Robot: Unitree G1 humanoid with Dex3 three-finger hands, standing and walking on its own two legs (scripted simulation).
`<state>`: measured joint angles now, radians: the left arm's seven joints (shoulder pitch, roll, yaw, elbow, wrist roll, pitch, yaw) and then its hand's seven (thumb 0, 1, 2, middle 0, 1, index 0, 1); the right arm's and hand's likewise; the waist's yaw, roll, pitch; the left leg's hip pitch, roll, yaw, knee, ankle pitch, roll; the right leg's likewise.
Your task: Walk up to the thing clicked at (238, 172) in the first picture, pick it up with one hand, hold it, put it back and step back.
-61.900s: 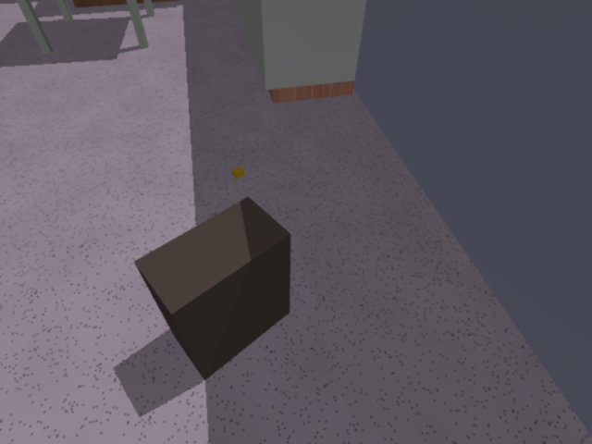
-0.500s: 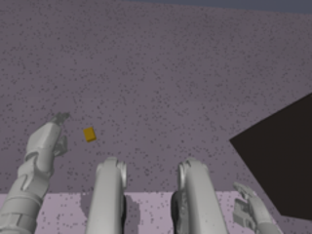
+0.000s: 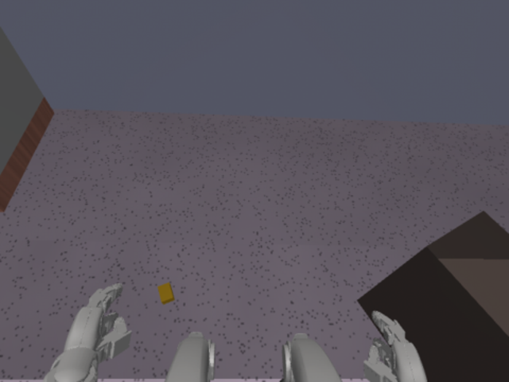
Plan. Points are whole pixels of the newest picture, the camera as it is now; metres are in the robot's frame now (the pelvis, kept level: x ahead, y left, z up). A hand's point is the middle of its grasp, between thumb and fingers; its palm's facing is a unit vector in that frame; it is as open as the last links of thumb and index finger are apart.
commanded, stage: home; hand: left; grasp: from above
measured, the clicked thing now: (166, 293) +0.43 +0.26 -0.62
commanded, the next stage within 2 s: none
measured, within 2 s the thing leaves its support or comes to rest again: neither
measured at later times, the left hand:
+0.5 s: hand (105, 352) +0.19 +0.18 +0.03, palm faces +0.08 -0.98 -0.20, open 7.4 cm
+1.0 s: hand (107, 343) +0.20 +0.18 +0.03, palm faces +0.07 -0.98 -0.20, open 7.9 cm
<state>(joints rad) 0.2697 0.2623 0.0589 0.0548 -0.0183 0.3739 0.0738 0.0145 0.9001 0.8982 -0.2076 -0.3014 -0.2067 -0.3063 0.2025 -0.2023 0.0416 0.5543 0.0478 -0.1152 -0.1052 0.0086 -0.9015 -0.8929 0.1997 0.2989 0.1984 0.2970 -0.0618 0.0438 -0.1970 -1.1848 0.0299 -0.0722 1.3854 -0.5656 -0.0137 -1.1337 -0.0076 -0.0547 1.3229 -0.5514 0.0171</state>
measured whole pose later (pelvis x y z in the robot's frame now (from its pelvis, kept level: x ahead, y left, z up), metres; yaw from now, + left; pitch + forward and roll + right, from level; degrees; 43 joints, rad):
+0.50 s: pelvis +0.03 +0.00 +0.08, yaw +2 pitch +10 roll -3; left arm 0.51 0.22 0.03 -0.12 -0.06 0.47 0.01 0.01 0.90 0.90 -0.20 -0.30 -0.20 -0.30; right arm 0.29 -0.22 0.03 0.52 0.01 -0.25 -0.19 0.01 -0.90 -0.89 0.20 0.30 0.20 0.30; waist -0.04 0.05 -0.18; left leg -0.71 0.03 -0.06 1.01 -0.47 -0.01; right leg -0.66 -0.01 -0.06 0.94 -0.46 0.02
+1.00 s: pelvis +0.04 +0.00 +0.08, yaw +1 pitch +10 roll -3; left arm 0.49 0.22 0.03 -0.12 -0.05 0.45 0.01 0.01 0.81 0.84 -0.19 -0.28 -0.19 -0.29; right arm 0.30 -0.22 0.03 0.56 0.00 -0.26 -0.19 0.01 -0.90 -0.89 0.20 0.30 0.20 0.30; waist -0.04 0.05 -0.16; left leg -0.70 0.03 -0.05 1.00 -0.48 -0.01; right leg -0.64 -0.01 -0.05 0.94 -0.46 0.02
